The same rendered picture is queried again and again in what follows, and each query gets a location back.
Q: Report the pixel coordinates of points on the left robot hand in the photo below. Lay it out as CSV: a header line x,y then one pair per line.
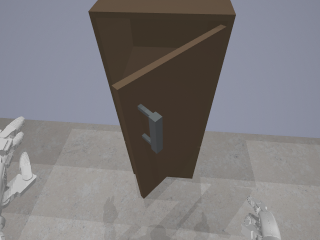
x,y
10,139

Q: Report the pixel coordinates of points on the handle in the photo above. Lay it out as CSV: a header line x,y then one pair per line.
x,y
155,128

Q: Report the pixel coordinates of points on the right robot hand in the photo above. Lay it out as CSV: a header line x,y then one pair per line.
x,y
256,228

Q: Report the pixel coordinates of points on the cupboard door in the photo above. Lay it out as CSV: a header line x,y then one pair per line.
x,y
177,86

